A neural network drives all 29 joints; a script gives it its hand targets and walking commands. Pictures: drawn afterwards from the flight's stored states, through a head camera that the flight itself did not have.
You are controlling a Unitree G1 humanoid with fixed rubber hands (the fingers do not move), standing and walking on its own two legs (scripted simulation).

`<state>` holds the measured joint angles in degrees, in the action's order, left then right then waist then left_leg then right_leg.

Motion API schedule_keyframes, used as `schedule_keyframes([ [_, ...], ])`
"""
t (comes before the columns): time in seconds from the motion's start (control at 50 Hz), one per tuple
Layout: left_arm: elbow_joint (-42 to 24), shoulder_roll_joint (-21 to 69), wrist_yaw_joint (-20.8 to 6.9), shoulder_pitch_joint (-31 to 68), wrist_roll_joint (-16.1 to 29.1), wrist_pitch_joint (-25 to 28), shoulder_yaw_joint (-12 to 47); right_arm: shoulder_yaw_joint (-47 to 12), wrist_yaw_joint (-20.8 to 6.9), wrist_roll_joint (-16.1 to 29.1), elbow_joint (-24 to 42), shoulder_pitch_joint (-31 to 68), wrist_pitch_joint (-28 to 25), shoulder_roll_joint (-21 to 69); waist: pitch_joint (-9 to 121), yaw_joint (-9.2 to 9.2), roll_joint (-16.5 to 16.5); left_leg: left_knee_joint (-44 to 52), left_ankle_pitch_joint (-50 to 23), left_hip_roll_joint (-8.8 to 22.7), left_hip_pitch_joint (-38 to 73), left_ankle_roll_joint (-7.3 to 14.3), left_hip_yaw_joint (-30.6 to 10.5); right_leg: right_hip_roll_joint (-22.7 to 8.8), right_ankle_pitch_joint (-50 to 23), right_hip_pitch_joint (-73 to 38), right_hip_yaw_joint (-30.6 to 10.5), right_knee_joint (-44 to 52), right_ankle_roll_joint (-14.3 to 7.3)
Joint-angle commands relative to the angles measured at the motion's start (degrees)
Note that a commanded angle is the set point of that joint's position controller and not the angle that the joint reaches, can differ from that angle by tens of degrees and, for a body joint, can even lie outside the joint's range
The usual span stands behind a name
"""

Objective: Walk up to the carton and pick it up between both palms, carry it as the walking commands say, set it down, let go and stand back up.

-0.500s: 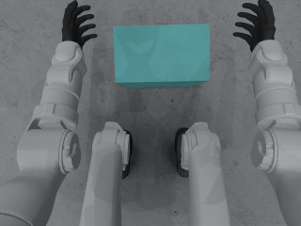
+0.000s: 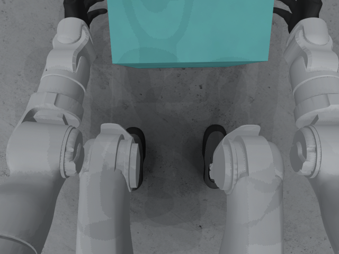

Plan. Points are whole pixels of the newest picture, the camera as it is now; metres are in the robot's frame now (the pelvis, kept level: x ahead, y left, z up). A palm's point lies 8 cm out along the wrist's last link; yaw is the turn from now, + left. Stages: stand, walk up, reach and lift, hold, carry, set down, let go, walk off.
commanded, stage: reach and lift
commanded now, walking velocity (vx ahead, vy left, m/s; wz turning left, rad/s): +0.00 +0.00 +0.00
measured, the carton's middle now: (184, 30) +0.50 -0.03 -0.24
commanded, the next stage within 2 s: none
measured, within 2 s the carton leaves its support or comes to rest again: leaves its support in 1.46 s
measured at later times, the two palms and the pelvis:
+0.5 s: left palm (83, 16) +0.52 +0.16 -0.17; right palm (296, 15) +0.51 -0.22 -0.17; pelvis +0.00 +0.00 +0.00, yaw +0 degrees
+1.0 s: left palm (92, 15) +0.52 +0.14 -0.18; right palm (281, 15) +0.51 -0.20 -0.18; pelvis -0.01 +0.00 +0.01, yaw +0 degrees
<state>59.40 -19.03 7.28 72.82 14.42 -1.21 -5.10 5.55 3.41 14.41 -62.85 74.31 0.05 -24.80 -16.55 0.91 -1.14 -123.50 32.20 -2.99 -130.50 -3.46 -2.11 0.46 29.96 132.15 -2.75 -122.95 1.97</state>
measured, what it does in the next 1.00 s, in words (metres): stands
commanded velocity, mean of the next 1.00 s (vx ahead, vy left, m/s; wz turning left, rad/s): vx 0.00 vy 0.00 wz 0.00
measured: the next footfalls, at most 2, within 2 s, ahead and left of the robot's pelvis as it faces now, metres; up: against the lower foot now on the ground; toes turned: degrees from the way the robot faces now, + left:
none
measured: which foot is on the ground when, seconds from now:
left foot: down 0.00-1.00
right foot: down 0.00-1.00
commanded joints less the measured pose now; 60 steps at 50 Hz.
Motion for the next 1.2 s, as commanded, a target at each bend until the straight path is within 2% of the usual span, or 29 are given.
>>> schedule_keyframes([
  [0.0,-6.2,-7.8,0.6,12.9,0.9,1.3,-0.4,0.1,0.5,1.2,6.5,13.4,-1.2,-9.3,74.1,0.7,1.9,8.0,-17.7,1.2,35.9,0.4,5.7,-1.7,-17.8,-40.0,4.8,8.3,0.8],
  [0.14,-4.2,-6.6,0.3,11.9,1.9,1.2,0.4,-0.6,0.6,1.2,5.2,12.1,-1.0,-8.3,69.4,1.47,2.1,8.3,-15.8,1.1,32.5,0.5,5.7,-1.5,-16.5,-38.0,4.7,8.3,0.6],
  [0.3,-2.1,-6.1,0.4,12.7,0.9,1.7,-0.2,-0.9,0.4,0.6,2.7,13.2,-1.1,-6.2,64.7,0.5,2.1,9.4,-13.4,0.9,29.9,0.5,5.4,-1.2,-14.0,-34.9,4.1,9.0,0.4],
  [0.6,-1.3,-2.6,1.6,15.9,1.5,2.6,2.1,-2.3,2.0,0.2,2.0,16.5,-1.9,-2.8,67.0,0.7,2.0,9.6,-13.6,-0.1,30.6,0.5,5.5,-0.2,-14.6,-37.4,4.0,9.7,0.1],
  [0.72,-1.0,1.1,2.0,16.9,2.1,3.0,4.2,-3.3,2.5,-0.3,2.5,17.0,-2.3,0.0,67.1,1.46,1.9,9.8,-14.1,-0.8,30.7,0.7,5.4,0.3,-15.4,-37.9,4.3,10.1,0.0],
  [0.88,-1.6,7.9,1.4,19.3,3.9,3.7,8.5,-7.8,1.7,1.8,3.9,20.0,-2.7,6.7,67.2,1.42,1.9,10.2,-14.8,-1.4,31.3,1.1,5.3,1.0,-16.3,-38.0,4.4,10.5,-0.2],
  [0.96,-1.9,12.9,0.5,21.4,4.6,4.1,10.6,-10.1,1.0,2.8,4.5,22.7,-2.9,11.7,67.7,1.28,2.1,10.3,-15.0,-1.7,31.4,1.3,5.2,1.5,-16.6,-38.0,4.6,10.5,-0.3],
  [1.02,-2.2,20.0,-1.0,24.9,4.5,4.0,12.2,-12.2,-0.3,3.0,4.9,26.5,-2.7,18.9,67.9,1.11,2.0,10.2,-14.9,-2.1,31.1,1.5,5.2,2.0,-16.4,-37.6,4.7,10.2,-0.3],
  [1.1,-2.7,34.5,-4.7,32.8,3.3,3.1,14.3,-15.4,-3.6,2.4,5.0,33.4,-1.7,33.9,67.4,1.19,1.3,9.9,-13.8,-3.0,30.0,1.7,5.4,3.0,-15.3,-36.4,5.0,9.6,-0.5],
  [1.18,-3.7,46.6,-8.4,38.1,0.8,1.2,13.5,-15.2,-7.3,0.5,5.7,37.9,-0.1,46.0,66.6,1.54,0.4,8.8,-12.8,-4.2,28.7,1.8,6.0,3.9,-14.4,-34.1,5.6,8.6,-0.9],
])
